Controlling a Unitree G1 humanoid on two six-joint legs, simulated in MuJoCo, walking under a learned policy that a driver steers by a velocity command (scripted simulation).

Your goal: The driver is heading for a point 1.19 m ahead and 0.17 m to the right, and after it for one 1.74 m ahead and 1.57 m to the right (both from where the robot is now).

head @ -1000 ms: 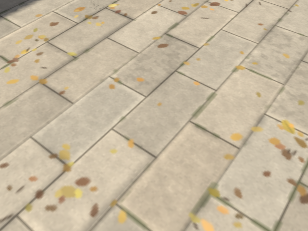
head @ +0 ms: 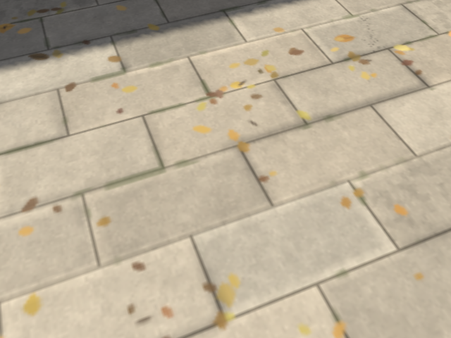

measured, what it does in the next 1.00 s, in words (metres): walks ahead: left foot, then right foot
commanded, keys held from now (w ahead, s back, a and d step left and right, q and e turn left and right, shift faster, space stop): w+q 0.04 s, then w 0.36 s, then w+e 0.60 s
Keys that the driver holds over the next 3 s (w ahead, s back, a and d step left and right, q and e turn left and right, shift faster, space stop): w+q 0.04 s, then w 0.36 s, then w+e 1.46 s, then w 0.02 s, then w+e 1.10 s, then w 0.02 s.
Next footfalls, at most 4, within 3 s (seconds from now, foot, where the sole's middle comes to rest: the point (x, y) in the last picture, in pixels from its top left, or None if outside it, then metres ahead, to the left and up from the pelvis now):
0.36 left None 0.34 0.18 -0.77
0.94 right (247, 275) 0.66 -0.03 -0.77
1.42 left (211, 192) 0.98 0.08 -0.77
1.94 right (314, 174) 1.05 -0.30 -0.77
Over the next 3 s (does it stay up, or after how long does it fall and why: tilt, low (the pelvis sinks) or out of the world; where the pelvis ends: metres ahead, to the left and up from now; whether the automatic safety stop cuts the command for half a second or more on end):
stays up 1.28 -0.60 -0.02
